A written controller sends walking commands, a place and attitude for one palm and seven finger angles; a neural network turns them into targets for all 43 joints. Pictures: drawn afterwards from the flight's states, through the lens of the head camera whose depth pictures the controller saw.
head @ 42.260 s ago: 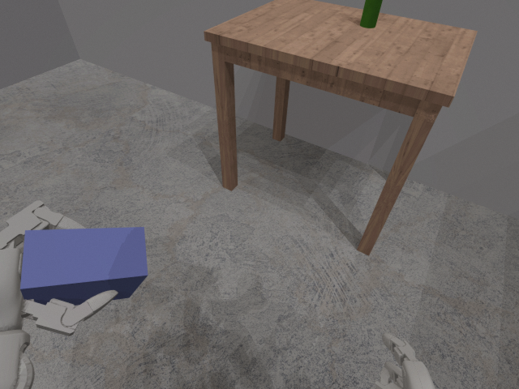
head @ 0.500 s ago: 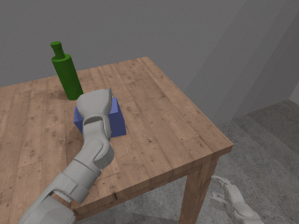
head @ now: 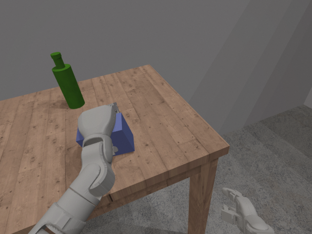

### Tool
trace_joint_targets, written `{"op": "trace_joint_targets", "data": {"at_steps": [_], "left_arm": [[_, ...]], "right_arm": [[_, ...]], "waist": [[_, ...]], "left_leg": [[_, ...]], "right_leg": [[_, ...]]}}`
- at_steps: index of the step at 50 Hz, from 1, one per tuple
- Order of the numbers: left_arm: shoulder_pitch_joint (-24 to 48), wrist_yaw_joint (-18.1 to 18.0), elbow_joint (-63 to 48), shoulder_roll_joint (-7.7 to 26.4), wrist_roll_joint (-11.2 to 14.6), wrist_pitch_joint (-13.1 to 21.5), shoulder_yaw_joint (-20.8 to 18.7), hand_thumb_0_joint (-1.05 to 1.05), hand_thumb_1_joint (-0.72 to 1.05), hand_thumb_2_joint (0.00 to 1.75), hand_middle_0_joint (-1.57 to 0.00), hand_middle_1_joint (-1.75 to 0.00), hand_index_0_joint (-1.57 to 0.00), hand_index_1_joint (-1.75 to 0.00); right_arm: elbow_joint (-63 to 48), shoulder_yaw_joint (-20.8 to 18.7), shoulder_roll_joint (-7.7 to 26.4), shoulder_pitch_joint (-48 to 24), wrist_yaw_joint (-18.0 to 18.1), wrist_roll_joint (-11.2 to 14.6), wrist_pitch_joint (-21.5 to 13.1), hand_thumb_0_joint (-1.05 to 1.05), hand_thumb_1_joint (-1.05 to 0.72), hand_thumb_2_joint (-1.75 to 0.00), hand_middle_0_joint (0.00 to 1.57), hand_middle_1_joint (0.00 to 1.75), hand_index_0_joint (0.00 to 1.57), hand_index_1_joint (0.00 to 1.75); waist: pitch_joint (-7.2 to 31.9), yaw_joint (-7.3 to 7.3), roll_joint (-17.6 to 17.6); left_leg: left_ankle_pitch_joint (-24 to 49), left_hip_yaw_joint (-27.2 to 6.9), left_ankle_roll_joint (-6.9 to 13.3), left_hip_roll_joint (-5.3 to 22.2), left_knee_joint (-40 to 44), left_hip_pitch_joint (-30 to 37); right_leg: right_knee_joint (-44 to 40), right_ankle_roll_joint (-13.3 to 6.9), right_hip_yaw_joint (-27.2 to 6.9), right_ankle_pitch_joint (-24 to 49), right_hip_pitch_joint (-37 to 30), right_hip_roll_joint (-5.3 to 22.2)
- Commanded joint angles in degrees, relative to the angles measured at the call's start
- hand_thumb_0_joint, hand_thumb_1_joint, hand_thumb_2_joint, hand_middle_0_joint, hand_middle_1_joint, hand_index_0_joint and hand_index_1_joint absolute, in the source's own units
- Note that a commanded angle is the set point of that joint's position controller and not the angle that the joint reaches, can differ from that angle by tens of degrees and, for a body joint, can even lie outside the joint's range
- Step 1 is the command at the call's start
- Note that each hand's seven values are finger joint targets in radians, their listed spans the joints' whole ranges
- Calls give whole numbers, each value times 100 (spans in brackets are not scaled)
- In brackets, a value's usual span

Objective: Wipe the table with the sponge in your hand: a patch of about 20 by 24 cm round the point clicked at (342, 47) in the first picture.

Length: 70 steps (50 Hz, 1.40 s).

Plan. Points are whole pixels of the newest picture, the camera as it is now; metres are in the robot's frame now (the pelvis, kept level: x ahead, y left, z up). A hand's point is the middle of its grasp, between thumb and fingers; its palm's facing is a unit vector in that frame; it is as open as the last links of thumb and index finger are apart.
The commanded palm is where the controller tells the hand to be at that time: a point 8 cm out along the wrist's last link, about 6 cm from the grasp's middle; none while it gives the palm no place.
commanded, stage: wipe back along the third lane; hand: left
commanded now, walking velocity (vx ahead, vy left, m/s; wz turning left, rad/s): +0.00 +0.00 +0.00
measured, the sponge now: (110, 140) +0.33 +0.17 +0.11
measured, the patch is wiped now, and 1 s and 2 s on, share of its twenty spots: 0.85 0.90 0.95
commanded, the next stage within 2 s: slide back across to the middle lane in 0.32 s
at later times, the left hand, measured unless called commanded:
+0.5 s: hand (109, 143) +0.28 +0.15 +0.15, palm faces +0.27 -0.21 -0.94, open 9.7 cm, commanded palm +0.23 +0.15 +0.17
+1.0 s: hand (88, 147) +0.25 +0.18 +0.17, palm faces +0.29 -0.33 -0.90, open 9.7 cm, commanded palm +0.20 +0.20 +0.21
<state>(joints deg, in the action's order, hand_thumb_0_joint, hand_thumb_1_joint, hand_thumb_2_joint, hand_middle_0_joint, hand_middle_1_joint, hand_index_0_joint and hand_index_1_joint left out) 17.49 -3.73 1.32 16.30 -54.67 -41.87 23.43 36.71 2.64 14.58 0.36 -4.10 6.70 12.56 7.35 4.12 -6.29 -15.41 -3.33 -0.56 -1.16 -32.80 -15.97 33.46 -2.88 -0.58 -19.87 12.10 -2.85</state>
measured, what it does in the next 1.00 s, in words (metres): stands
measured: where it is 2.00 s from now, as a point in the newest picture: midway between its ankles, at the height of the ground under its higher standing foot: outside the picture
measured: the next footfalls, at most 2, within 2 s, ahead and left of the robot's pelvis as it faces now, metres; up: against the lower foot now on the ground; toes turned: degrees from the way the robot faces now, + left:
none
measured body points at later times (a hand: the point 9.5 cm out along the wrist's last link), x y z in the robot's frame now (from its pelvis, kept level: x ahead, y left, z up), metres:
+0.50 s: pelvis -0.01 -0.02 +0.00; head -0.07 -0.08 +0.44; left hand +0.26 +0.15 +0.20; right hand +0.24 -0.24 -0.06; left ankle +0.02 +0.13 -0.73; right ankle -0.02 -0.09 -0.73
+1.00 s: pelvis -0.01 -0.01 +0.00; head -0.08 -0.06 +0.44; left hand +0.23 +0.20 +0.22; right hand +0.23 -0.23 -0.06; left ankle +0.02 +0.13 -0.73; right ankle -0.02 -0.09 -0.73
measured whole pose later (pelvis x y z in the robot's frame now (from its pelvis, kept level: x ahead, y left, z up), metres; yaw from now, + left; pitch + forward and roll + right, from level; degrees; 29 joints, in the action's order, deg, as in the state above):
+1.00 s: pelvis -0.01 -0.01 +0.00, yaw -3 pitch -4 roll +0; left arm -2.5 -1.1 -22.7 22.8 -44.5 -37.2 9.4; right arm 34.2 2.3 15.0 1.5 1.3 4.9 9.2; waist 5.8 3.9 -6.1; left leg -15.1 -1.6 -1.7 1.5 -32.2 -13.4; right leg 32.9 -4.2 -2.4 -18.4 10.4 -5.3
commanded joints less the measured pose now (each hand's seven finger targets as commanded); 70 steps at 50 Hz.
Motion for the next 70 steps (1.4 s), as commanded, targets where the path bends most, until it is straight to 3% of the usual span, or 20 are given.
{"op": "trace_joint_targets", "data": {"at_steps": [1, 7, 14, 20, 25, 27, 28, 37, 40, 42, 43, 45, 48, 55, 57, 58, 62, 66, 67, 70], "left_arm": [[716, 257, -546, -313, 440, 46, 38, 0, 10, 130, -120, -160, -120, -160], [57, 243, -800, -21, 468, 110, -371, 0, 10, 130, -120, -160, -120, -160], [-313, 271, -1160, 76, 510, 141, -382, 0, 10, 130, -120, -160, -120, -160], [-865, 267, -1574, -14, 522, 233, -329, 0, 10, 130, -120, -160, -120, -160], [-888, 190, -1874, 416, 543, 293, -784, 0, 10, 130, -120, -160, -120, -160], [-1026, 163, -2014, 837, 541, 325, -1252, 0, 10, 130, -120, -160, -120, -160], [-1016, 163, -2015, 701, 547, 312, -1114, 0, 10, 130, -120, -160, -120, -160], [-1121, 113, -2599, 1349, 617, 367, -1809, 0, 10, 130, -120, -160, -120, -160], [-1086, 119, -2646, 1285, 671, 355, -1762, 0, 10, 130, -120, -160, -120, -160], [-1228, 107, -2784, 1681, 677, 369, -2151, 0, 10, 130, -120, -160, -120, -160], [-1280, 122, -2846, 1470, 722, 364, -1988, 0, 10, 130, -120, -160, -120, -160], [-1342, 143, -2945, 1563, 773, 364, -2074, 0, 10, 130, -120, -160, -120, -160], [-1030, 154, -2999, 1623, 777, 396, -2070, 0, 10, 130, -120, -160, -120, -160], [-727, 215, -2781, 1699, 686, 568, -2045, 0, 10, 130, -120, -160, -120, -160], [-834, 229, -2824, 1824, 623, 611, -2137, 0, 10, 130, -120, -160, -120, -160], [-717, 245, -2908, 1537, 638, 666, -1885, 0, 10, 130, -120, -160, -120, -160], [-329, 245, -2400, 1821, 513, 692, -2047, 0, 10, 130, -120, -160, -120, -160], [-28, 258, -1932, 1709, 406, 732, -1902, 0, 10, 130, -120, -160, -120, -160], [100, 268, -1854, 1957, 337, 719, -2087, 0, 10, 130, -120, -160, -120, -160], [549, 306, -1281, 1804, 264, 709, -1882, 0, 10, 130, -120, -160, -120, -160]], "right_arm": [[-1145, -168, 424, -1635, 57, 31, -392, 0, -90, -90, 20, 30, 20, 30], [-1198, -185, 425, -1685, 86, -3, -449, 0, -90, -90, 20, 30, 20, 30], [-1211, -174, 419, -1716, 145, -9, -483, 0, -90, -90, 20, 30, 20, 30], [-1295, -204, 408, -1681, 135, -34, -517, 0, -90, -90, 20, 30, 20, 30], [-1290, -203, 421, -1658, 237, -77, -533, 0, -90, -90, 20, 30, 20, 30], [-1287, -216, 436, -1647, 289, -102, -552, 0, -90, -90, 20, 30, 20, 30], [-1303, -192, 430, -1658, 313, -109, -549, 0, -90, -90, 20, 30, 20, 30], [-1359, -183, 441, -1566, 453, -159, -603, 0, -90, -90, 20, 30, 20, 30], [-1374, -172, 441, -1526, 483, -169, -612, 0, -90, -90, 20, 30, 20, 30], [-1381, -178, 464, -1527, 511, -182, -618, 0, -90, -90, 20, 30, 20, 30], [-1418, -168, 440, -1533, 517, -183, -618, 0, -90, -90, 20, 30, 20, 30], [-1426, -169, 453, -1520, 529, -185, -621, 0, -90, -90, 20, 30, 20, 30], [-1425, -146, 443, -1523, 586, -161, -698, 0, -90, -90, 20, 30, 20, 30], [-1325, -158, 461, -1470, 679, -185, -981, 0, -90, -90, 20, 30, 20, 30], [-1300, -169, 491, -1464, 686, -195, -1013, 0, -90, -90, 20, 30, 20, 30], [-1353, -144, 425, -1520, 672, -170, -1052, 0, -90, -90, 20, 30, 20, 30], [-1216, -143, 499, -1465, 742, -215, -1096, 0, -90, -90, 20, 30, 20, 30], [-1121, -122, 487, -1480, 786, -217, -1147, 0, -90, -90, 20, 30, 20, 30], [-1097, -117, 514, -1477, 805, -225, -1143, 0, -90, -90, 20, 30, 20, 30], [-978, -93, 509, -1469, 850, -195, -1162, 0, -90, -90, 20, 30, 20, 30]], "waist": [[261, -19, 1053], [486, 61, 1326], [37, 34, 1020], [145, 74, 1073], [150, 107, 1078], [234, 175, 1178], [176, 146, 1163], [379, 244, 834], [316, 216, 765], [325, 279, 810], [364, 248, 813], [269, 263, 757], [119, 200, 520], [83, 193, 693], [153, 232, 429], [203, 207, 481], [35, 193, 689], [90, 199, 704], [67, 206, 661], [-89, 135, 699]], "left_leg": [[812, 320, 288, 12, 362, 393], [1070, 392, 301, -18, 262, 358], [927, 432, 302, -14, 258, 375], [1100, 434, 314, -32, 187, 433], [1096, 446, 317, -34, 189, 450], [1144, 416, 319, -34, 182, 470], [1154, 445, 318, -35, 183, 458], [1350, 367, 298, -19, 193, 603], [1328, 386, 288, -11, 198, 584], [1379, 351, 295, -20, 173, 602], [1412, 385, 297, -21, 169, 592], [1388, 364, 287, -10, 181, 582], [1171, 342, 281, -2, 244, 614], [918, 257, 289, -13, 325, 700], [874, 259, 278, -11, 387, 756], [890, 269, 276, -18, 397, 737], [577, 247, 269, -29, 480, 674], [528, 276, 257, -57, 485, 651], [455, 250, 247, -49, 539, 660], [274, 295, 220, -66, 549, 559]], "right_leg": [[-732, -24, 97, 1253, 231, 104], [-787, 19, -129, 1864, -127, 124], [-957, 36, -251, 1474, 138, 141], [-909, 31, -307, 1745, 31, 137], [-943, 44, -413, 1730, 8, 130], [-955, 31, -551, 1788, -73, 112], [-927, 40, -490, 1791, -44, 124], [-849, -37, -553, 1854, -86, 80], [-839, -26, -481, 1786, -28, 83], [-852, -49, -627, 1846, -50, 72], [-804, -30, -532, 1913, -98, 88], [-834, -30, -529, 1821, -28, 82], [-919, -49, -519, 1260, 192, 78], [-1060, -44, -434, 711, 364, 76], [-1061, -78, -442, 617, 321, 75], [-990, -56, -329, 647, 302, 87], [-1136, -62, -387, 304, 413, 69], [-1131, -50, -327, 238, 409, 95], [-1164, -84, -380, 143, 432, 63], [-1194, -54, -348, -90, 569, 105]]}}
